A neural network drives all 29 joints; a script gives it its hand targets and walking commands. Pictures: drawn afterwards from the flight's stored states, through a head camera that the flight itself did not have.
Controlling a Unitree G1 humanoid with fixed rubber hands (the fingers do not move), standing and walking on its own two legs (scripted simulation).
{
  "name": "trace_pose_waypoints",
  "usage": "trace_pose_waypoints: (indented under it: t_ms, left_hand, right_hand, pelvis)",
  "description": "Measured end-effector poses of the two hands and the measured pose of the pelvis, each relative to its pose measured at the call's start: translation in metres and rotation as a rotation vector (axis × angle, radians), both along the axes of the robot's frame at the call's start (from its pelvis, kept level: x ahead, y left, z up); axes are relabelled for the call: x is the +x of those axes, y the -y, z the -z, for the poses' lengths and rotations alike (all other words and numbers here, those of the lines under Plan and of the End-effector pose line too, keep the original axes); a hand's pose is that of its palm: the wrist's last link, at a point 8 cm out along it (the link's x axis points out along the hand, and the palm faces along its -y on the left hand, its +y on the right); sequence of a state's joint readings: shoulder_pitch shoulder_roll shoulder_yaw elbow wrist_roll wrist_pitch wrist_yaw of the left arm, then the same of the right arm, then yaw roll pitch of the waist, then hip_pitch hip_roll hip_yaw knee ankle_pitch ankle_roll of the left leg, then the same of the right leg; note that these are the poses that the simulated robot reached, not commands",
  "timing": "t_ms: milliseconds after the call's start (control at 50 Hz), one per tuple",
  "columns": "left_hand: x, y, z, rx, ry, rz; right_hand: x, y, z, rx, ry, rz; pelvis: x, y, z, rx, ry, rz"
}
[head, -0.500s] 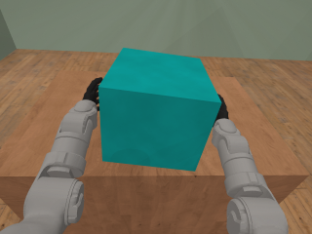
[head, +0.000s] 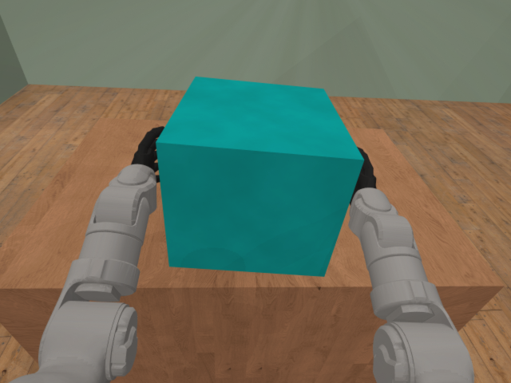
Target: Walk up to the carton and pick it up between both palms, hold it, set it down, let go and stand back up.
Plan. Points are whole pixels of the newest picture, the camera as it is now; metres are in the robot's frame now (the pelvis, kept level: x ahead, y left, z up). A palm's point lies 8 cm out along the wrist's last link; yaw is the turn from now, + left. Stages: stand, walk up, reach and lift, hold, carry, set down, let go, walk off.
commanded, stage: hold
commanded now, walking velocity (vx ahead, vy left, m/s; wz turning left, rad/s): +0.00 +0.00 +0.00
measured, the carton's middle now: (254, 168) +0.46 +0.00 +0.16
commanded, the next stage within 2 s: none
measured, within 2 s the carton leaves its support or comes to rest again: neither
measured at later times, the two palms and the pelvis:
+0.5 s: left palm (142, 171) +0.39 +0.18 +0.20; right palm (364, 190) +0.37 -0.17 +0.19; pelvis +0.00 +0.00 +0.00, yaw +0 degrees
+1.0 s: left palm (141, 171) +0.39 +0.18 +0.20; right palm (363, 189) +0.37 -0.17 +0.19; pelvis +0.00 +0.00 +0.00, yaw +0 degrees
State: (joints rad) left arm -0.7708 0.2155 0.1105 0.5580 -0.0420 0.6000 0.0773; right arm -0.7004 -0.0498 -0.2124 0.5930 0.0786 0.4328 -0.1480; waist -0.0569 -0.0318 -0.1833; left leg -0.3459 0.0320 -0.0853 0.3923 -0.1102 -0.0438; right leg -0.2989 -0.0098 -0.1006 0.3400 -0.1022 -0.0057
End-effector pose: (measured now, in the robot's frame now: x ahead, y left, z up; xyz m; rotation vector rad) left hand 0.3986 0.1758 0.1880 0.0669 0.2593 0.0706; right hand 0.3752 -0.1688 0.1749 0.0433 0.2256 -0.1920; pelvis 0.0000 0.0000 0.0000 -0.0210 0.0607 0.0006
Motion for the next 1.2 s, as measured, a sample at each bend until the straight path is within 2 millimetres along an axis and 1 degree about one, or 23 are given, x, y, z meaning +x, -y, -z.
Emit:
trace_pose_waypoints:
  t_ms: [360,1200]
  left_hand:
    - [-0.008,0.000,-0.009,-0.001,0.010,-0.004]
    - [-0.008,-0.002,-0.009,-0.011,0.001,-0.014]
  right_hand:
    - [-0.006,0.000,-0.009,0.002,0.010,-0.003]
    - [-0.003,-0.002,-0.012,0.006,0.002,-0.011]
  pelvis:
    - [-0.005,0.000,0.000,0.000,0.007,0.001]
    - [-0.004,0.000,0.000,0.000,0.005,0.001]
